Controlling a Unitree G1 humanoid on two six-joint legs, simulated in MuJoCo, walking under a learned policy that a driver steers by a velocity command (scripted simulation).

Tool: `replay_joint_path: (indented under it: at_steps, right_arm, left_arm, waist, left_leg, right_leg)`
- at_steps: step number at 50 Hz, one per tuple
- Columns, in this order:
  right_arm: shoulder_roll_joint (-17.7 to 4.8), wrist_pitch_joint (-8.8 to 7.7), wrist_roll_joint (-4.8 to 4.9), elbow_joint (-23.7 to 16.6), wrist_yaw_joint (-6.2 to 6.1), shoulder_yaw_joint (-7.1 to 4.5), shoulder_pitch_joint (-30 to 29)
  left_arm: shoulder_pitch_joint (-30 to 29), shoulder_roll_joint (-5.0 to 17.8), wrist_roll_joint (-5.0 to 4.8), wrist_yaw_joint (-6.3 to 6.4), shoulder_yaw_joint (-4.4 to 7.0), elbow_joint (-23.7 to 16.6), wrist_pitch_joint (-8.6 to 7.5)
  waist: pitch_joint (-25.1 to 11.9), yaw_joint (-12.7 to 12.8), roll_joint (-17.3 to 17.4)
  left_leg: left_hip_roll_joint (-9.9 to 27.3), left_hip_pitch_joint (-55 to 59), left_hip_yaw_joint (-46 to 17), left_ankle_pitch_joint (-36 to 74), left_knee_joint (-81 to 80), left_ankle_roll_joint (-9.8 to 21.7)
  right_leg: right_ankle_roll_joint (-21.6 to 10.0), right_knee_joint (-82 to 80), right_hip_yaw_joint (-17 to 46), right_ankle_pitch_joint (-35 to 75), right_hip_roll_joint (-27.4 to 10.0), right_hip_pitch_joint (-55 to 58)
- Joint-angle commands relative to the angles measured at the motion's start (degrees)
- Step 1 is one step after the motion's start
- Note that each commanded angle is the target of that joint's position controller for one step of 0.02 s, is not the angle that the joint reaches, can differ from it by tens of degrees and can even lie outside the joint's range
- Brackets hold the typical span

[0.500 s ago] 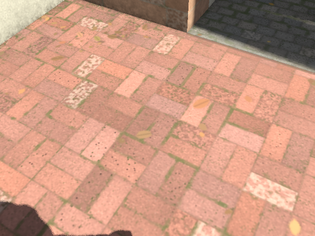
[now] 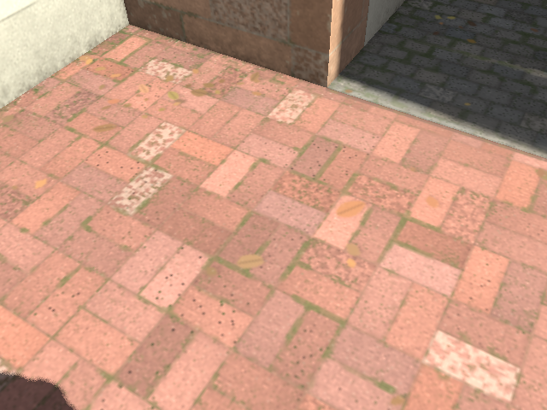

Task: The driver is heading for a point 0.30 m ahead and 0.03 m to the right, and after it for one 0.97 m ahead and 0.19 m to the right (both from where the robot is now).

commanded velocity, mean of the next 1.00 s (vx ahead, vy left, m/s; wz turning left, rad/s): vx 0.10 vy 0.00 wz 0.01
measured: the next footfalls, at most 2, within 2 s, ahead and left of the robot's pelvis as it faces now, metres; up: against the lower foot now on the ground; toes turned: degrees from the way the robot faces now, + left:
right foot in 1.36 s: +0.28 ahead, -0.04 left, +0.00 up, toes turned -3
left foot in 1.56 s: +0.19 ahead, +0.15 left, +0.00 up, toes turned +0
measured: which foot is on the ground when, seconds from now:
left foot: down 0.00-1.00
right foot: down 0.00-1.00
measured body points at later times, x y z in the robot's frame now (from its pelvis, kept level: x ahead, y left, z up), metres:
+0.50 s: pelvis +0.03 +0.00 +0.01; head +0.04 +0.00 +0.46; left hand +0.05 +0.25 -0.15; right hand +0.05 -0.24 -0.15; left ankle -0.01 +0.11 -0.74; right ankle -0.04 -0.10 -0.74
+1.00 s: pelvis +0.08 +0.03 -0.01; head +0.08 +0.05 +0.44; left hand -0.03 +0.27 -0.17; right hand +0.11 -0.22 -0.15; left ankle +0.06 +0.11 -0.74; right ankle -0.04 -0.10 -0.73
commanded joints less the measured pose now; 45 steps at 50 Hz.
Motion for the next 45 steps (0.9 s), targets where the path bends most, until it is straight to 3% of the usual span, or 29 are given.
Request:
replay_joint_path:
  at_steps: [1,2,3,4,7,22,33,35,37,38,40,41,43,45]
  right_arm:
    - [-1.7,-1.28,0.59,-0.8,-0.23,0.1,0.4]
    - [-3.2,-1.36,0.44,-0.1,-0.38,-0.06,1.0]
    - [-6.0,-1.41,0.25,0.4,-0.47,-0.56,1.6]
    - [-6.9,-1.13,0.54,1.1,-0.61,-0.78,1.5]
    - [-4.1,-0.67,0.72,2.3,-1.33,0.0,1.8]
    - [-2.8,-0.5,0.54,7.4,-2.07,0.54,3.3]
    - [-1.4,-0.34,0.42,9.5,-1.98,0.9,4.8]
    - [-1.5,-0.13,0.29,9.9,-1.86,0.71,5.5]
    - [-2.4,0.4,-0.06,9.6,-1.43,-0.02,6.0]
    - [-2.1,0.46,-0.21,9.1,-1.12,-0.14,6.0]
    - [-0.7,-0.3,-0.19,7.6,-0.53,0.13,5.1]
    - [0.3,-1.02,-0.31,6.5,-0.22,0.33,3.8]
    - [1.5,-2.57,-1.1,3.3,0.62,0.54,-0.5]
    - [-0.2,-3.89,-1.1,0.9,1.14,-0.04,-2.6]
  left_arm:
    - [-3.4,6.3,-0.5,0.63,0.47,-2.0,-0.57]
    - [-3.2,6.4,-0.75,0.63,0.47,-1.8,-0.48]
    - [-2.0,7.2,-0.93,0.64,0.77,-1.6,-0.34]
    - [0.4,6.3,-1.14,0.77,0.7,-0.5,-0.07]
    - [1.5,5.5,-1.08,1.29,0.53,1.7,0.57]
    - [-2.1,4.1,-0.99,1.61,-0.08,6.1,1.6]
    - [-1.8,3.1,-0.91,1.65,-0.71,8.3,1.57]
    - [-0.9,3.3,-0.65,1.54,-0.53,8.8,1.67]
    - [-0.3,4.0,-0.28,1.2,0.01,8.5,2.03]
    - [-0.1,4.0,-0.2,0.95,0.14,8.1,2.09]
    - [2.5,3.9,-0.44,0.62,0.19,7.7,1.47]
    - [4.7,4.4,-0.49,0.58,0.4,8.0,0.96]
    - [9.7,7.6,-0.46,0.56,1.72,9.6,0.12]
    - [10.1,8.2,-0.01,0.22,2.24,9.5,-0.65]
  waist:
    - [-0.1,-2.9,-9.4]
    - [-1.5,-2.6,-8.1]
    - [-1.8,-1.6,-5.0]
    - [-1.4,-0.5,-1.5]
    - [-1.0,-0.8,-0.3]
    - [-0.1,-0.4,-1.6]
    - [1.4,-0.6,-1.5]
    - [0.8,-0.6,-1.5]
    - [4.0,-0.7,-2.1]
    - [7.3,-0.5,-2.4]
    - [11.6,0.6,-3.5]
    - [11.9,1.5,-5.1]
    - [11.2,3.2,-10.9]
    - [11.9,2.8,-10.1]
  left_leg:
    - [1.3,3.1,0.1,10.4,-8.1,0.4]
    - [2.7,7.6,-2.3,17.8,-9.7,0.6]
    - [5.2,8.8,-4.4,26.1,-8.5,1.0]
    - [6.1,9.2,-4.7,31.0,-6.6,1.6]
    - [6.4,8.3,-4.2,35.4,-7.0,0.9]
    - [6.8,7.5,-4.1,33.0,-10.7,0.2]
    - [6.6,6.5,-4.2,26.6,-12.7,-0.1]
    - [4.8,5.9,-3.4,13.4,-12.2,0.8]
    - [2.7,0.9,-3.3,-8.2,-9.9,2.7]
    - [2.8,-3.1,-4.5,-15.4,-9.4,3.5]
    - [2.8,-9.7,-6.2,-18.9,-6.4,4.5]
    - [2.0,-13.0,-5.2,-16.1,-3.4,4.3]
    - [-0.3,-20.3,2.5,-5.6,6.2,2.7]
    - [1.6,-22.5,3.1,-6.4,8.8,2.5]
  right_leg:
    - [-4.9,-7.5,10.5,34.7,-11.8,0.5]
    - [-2.8,-6.5,8.2,31.0,-9.3,-1.2]
    - [-1.8,-5.6,5.6,26.0,-6.3,-1.3]
    - [-1.5,-5.9,4.6,23.8,-5.1,-1.0]
    - [-1.1,-5.4,4.4,28.0,-5.5,2.0]
    - [-0.6,-7.8,4.1,26.5,-6.5,4.4]
    - [-0.6,-9.3,4.5,20.1,-6.4,2.2]
    - [-1.4,-9.0,3.8,7.4,-4.8,1.4]
    - [-3.8,-7.3,4.9,-11.7,-3.6,-3.0]
    - [-4.9,-7.5,7.0,-19.2,-4.2,-5.9]
    - [-7.4,-8.5,12.6,-25.3,-6.5,-7.4]
    - [-8.9,-10.2,16.6,-25.4,-8.5,-4.9]
    - [-13.2,-17.0,27.6,-22.8,-16.1,3.4]
    - [-15.0,-16.7,30.0,-12.1,-19.5,4.1]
